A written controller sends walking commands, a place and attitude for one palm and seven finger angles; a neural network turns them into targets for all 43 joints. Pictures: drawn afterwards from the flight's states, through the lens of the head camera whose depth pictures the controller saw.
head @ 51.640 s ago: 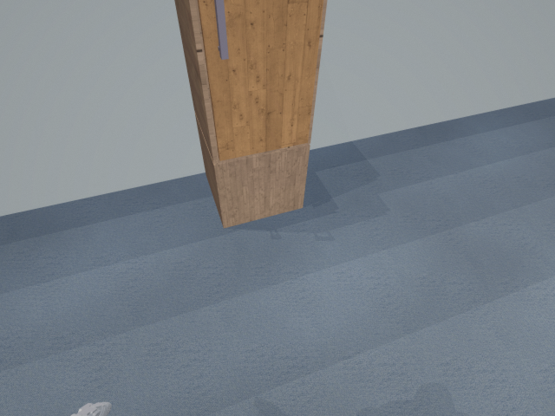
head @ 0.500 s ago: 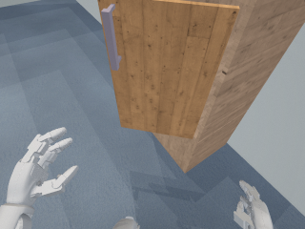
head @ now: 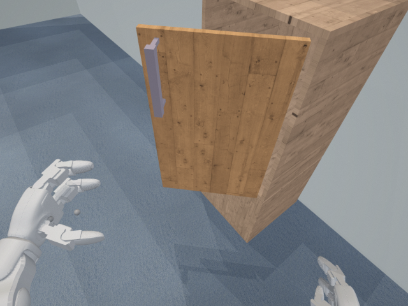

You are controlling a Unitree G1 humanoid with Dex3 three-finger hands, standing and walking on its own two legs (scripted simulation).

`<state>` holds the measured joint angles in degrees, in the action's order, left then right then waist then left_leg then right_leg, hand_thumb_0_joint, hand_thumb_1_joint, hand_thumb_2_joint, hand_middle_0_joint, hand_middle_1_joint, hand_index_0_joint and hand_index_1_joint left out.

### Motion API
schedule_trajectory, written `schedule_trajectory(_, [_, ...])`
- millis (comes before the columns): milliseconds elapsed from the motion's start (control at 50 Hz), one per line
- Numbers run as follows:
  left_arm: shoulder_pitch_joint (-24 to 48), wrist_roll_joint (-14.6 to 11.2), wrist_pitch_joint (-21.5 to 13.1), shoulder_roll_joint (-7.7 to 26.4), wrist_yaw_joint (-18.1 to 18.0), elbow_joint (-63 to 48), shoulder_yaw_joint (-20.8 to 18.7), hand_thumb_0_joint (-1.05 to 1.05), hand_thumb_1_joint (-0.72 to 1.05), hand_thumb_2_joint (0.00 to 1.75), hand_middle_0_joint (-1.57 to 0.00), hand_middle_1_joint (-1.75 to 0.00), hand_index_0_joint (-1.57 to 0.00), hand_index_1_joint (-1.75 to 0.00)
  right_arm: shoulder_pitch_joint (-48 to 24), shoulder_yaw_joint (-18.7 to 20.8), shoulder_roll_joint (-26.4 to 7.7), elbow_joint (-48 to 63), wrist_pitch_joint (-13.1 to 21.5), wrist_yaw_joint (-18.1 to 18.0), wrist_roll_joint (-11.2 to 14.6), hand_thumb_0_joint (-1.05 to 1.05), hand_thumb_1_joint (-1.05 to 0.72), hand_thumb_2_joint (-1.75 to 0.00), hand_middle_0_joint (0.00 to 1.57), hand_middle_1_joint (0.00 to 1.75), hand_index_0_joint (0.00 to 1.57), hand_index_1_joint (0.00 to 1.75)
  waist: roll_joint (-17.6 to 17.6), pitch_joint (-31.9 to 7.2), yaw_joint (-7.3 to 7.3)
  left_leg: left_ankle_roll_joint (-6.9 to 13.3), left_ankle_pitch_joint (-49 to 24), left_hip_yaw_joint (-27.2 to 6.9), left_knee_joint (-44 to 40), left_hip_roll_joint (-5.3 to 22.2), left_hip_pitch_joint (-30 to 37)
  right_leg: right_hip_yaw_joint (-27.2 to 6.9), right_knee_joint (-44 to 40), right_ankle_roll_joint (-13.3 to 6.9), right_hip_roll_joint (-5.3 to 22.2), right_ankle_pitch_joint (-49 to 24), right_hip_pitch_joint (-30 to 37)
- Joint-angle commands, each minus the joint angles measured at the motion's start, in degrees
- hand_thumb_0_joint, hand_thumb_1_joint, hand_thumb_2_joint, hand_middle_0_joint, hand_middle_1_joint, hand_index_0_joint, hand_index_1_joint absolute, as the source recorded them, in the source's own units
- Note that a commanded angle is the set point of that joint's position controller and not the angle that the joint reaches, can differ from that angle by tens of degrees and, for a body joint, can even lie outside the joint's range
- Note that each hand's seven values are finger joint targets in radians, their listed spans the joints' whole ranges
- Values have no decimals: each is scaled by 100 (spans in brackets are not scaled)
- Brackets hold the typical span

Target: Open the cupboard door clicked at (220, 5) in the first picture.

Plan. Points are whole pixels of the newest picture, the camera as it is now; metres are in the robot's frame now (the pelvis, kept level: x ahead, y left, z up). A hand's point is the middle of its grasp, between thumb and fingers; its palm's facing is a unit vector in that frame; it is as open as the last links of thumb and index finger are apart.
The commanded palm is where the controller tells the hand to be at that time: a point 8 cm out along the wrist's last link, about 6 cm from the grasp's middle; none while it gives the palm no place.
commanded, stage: raise the hand with hooked fingers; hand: left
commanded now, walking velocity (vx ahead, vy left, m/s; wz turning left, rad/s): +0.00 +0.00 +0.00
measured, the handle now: (157, 79) +0.56 +0.15 +0.16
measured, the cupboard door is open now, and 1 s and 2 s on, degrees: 45 45 45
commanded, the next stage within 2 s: move the hooked fingers beside the handle in 1.00 s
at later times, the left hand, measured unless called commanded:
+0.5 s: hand (32, 157) +0.28 +0.29 +0.19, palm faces +0.04 -0.99 -0.09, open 14.0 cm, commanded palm +0.25 +0.33 +0.19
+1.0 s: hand (75, 151) +0.30 +0.24 +0.18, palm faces +0.01 -1.00 -0.09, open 14.0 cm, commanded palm +0.27 +0.28 +0.19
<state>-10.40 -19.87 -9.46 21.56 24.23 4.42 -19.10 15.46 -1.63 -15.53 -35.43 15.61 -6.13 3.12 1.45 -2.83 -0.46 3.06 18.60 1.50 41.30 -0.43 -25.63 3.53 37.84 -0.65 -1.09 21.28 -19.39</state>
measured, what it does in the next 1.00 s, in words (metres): stands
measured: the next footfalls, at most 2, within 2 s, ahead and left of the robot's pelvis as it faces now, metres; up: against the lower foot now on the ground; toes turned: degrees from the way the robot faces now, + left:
none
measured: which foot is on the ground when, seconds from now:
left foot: down 0.00-1.00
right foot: down 0.00-1.00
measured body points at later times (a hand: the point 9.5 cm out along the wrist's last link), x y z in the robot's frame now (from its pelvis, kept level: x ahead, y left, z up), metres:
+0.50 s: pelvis +0.00 +0.00 +0.02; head -0.02 -0.01 +0.47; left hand +0.27 +0.34 +0.20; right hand +0.18 -0.22 -0.05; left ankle +0.03 +0.08 -0.72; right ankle -0.02 -0.12 -0.72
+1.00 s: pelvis +0.01 -0.04 +0.02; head +0.00 -0.06 +0.47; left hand +0.30 +0.29 +0.19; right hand +0.19 -0.28 -0.06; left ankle +0.03 +0.08 -0.72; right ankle -0.02 -0.12 -0.72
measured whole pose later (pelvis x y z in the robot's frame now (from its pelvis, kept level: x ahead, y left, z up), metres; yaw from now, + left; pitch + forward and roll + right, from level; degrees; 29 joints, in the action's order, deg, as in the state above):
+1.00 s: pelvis +0.01 -0.04 +0.02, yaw +0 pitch -1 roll +0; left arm 9.1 -19.0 4.5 27.9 29.0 16.3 -25.6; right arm 13.3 -3.5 -16.4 -35.3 12.3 -6.5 4.7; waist 3.6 -1.6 -1.4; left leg 0.4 14.0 0.5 29.6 0.4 -15.0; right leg 4.1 27.8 -3.1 -2.4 17.8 -9.6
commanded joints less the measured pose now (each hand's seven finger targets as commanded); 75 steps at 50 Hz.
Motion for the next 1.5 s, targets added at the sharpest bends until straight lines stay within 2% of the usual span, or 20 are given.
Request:
schedule_trajectory(0, [1582,-226,-345,1360,-164,-1309,-834,0,-41,34,-29,-114,-29,-114,-537,174,-700,849,389,-61,47,0,-90,-90,20,30,20,30,694,-869,-62,-188,-1086,-682,-1105,208,1531,92,-667,-101,-91,-937,-219])
schedule_trajectory(40, [1573,-179,4,1314,-43,-829,-744,0,-45,32,-30,-117,-30,-117,-529,144,-729,846,342,-60,65,0,-90,-90,20,30,20,30,785,-611,-107,-221,-1005,-721,-1245,202,1519,78,-792,-127,-94,-964,-179])
schedule_trajectory(140, [2088,-57,782,1424,198,-501,-594,0,-50,30,-30,-120,-30,-120,-625,82,-755,957,194,-88,117,0,-90,-90,20,30,20,30,399,-342,-109,-214,-703,-813,-1545,212,1484,84,-1024,-115,-75,-894,-49])
schedule_trajectory(200, [2691,-40,840,1754,190,-782,-831,0,-50,30,-30,-120,-30,-120,-713,52,-730,1030,147,-108,103,0,-90,-90,20,30,20,30,298,-673,-98,-195,-673,-868,-1627,207,1754,76,-1099,-106,-77,-868,47])
schedule_trajectory(260, [3277,-57,633,2103,109,-1257,-1104,0,-50,30,-30,-120,-30,-120,-776,-19,-675,1040,160,-116,68,0,-90,-90,20,30,20,30,645,-1019,-132,-254,-890,-894,-1703,198,2167,56,-1188,-146,-94,-942,240])
schedule_trajectory(340, [3377,-51,633,2179,170,-777,-1194,0,-50,30,-30,-120,-30,-120,-717,-53,-668,887,146,-135,57,0,-90,-90,20,30,20,30,713,-890,-135,-257,-1068,-851,-1766,175,2255,41,-1373,-172,-97,-1089,365])
schedule_trajectory(440, [3634,-6,1196,2100,472,212,-935,0,-50,30,-30,-120,-30,-120,-743,-47,-736,836,45,-149,163,0,-90,-90,20,30,20,30,467,-351,-85,-186,-717,-771,-1870,120,1906,11,-1565,-164,-59,-973,294])
schedule_trajectory(500, [3853,46,1371,2220,564,260,-903,0,-50,30,-30,-120,-30,-120,-765,-28,-756,919,26,-133,181,0,-90,-90,20,30,20,30,454,-619,-76,-151,-798,-747,-1828,88,2025,3,-1557,-147,-36,-999,300])
schedule_trajectory(600, [3504,-104,1126,2341,607,6,-1184,0,-50,30,-30,-120,-30,-120,-781,-1,-756,998,47,-35,154,0,-90,-90,20,30,20,30,156,-991,-156,-97,-1242,-612,-1652,38,2108,-38,-1526,-131,-47,-1332,504])
schedule_trajectory(680, [3559,-136,911,2556,451,-264,-1490,0,-50,30,-30,-120,-30,-120,-798,23,-711,991,86,-15,133,0,-90,-90,20,30,20,30,433,-1067,-200,-73,-1500,-473,-1578,1,2146,-105,-1509,-117,-25,-1657,641])
schedule_trajectory(820, [3712,7,986,2297,334,-115,-1182,0,-50,30,-30,-120,-30,-120,-779,49,-708,919,92,-78,173,0,-90,-90,20,30,20,30,563,-751,-84,-36,-1395,-348,-1530,1,2056,-192,-1558,-47,40,-1714,510])
schedule_trajectory(920, [3577,-61,1063,2281,461,49,-1193,0,-50,30,-30,-120,-30,-120,-783,66,-728,925,40,-86,190,0,-90,-90,20,30,20,30,97,-980,-80,5,-1637,-272,-1335,-32,1979,-324,-1448,90,100,-2339,686])
schedule_trajectory(980, [3531,-110,1078,2318,499,220,-1288,0,-50,30,-30,-120,-30,-120,-803,70,-731,929,-12,-62,203,0,-90,-90,20,30,20,30,-117,-968,-107,2,-1595,-251,-1233,-46,1796,-482,-1393,238,173,-2614,743])
schedule_trajectory(1080, [3642,-103,1042,2343,448,66,-1338,0,-50,30,-30,-120,-30,-120,-857,73,-697,979,-47,-47,212,0,-90,-90,20,30,20,30,-7,-1090,-129,-1,-1703,-229,-1128,-56,1770,-594,-1286,356,254,-3037,835])
schedule_trajectory(1120, [3766,-61,994,2447,404,50,-1390,0,-50,30,-30,-120,-30,-120,-835,80,-700,972,-49,-61,210,0,-90,-90,20,30,20,30,150,-1132,-126,-2,-1740,-219,-1145,-63,1824,-500,-1263,285,221,-2960,794])
schedule_trajectory(1160, [3950,-46,1017,2619,398,284,-1500,0,-50,30,-30,-120,-30,-120,-799,77,-735,912,-111,-82,214,0,-90,-90,20,30,20,30,-43,-995,-75,2,-1634,-225,-1095,-43,1628,-672,-1293,392,265,-2965,771])
schedule_trajectory(1320, [4933,97,894,2430,471,894,-949,0,-50,30,-30,-120,-30,-120,-653,89,-764,824,-124,-189,239,0,-90,-90,20,30,20,30,370,-1037,118,12,-1400,-270,-1140,-40,1847,-467,-1343,130,158,-2049,377])
schedule_trajectory(1400, [5045,110,830,2503,449,1302,-988,0,-50,30,-30,-120,-30,-120,-518,104,-826,760,-124,-185,219,0,-90,-90,20,30,20,30,32,-1122,124,19,-1413,-311,-1161,-20,1788,-381,-1313,83,128,-2019,366])
schedule_trajectory(1440, [4957,93,812,2705,430,1429,-1181,0,-50,30,-30,-120,-30,-120,-468,114,-851,780,-154,-160,212,0,-90,-90,20,30,20,30,-45,-1270,25,16,-1608,-313,-1145,-20,1772,-364,-1243,56,121,-2233,540])
schedule_trajectory(1480, [5062,135,787,2658,399,1372,-1148,0,-50,30,-30,-120,-30,-120,-463,111,-823,811,-156,-126,207,0,-90,-90,20,30,20,30,128,-1392,8,13,-1750,-317,-1181,-23,1862,-309,-1194,13,103,-2365,543])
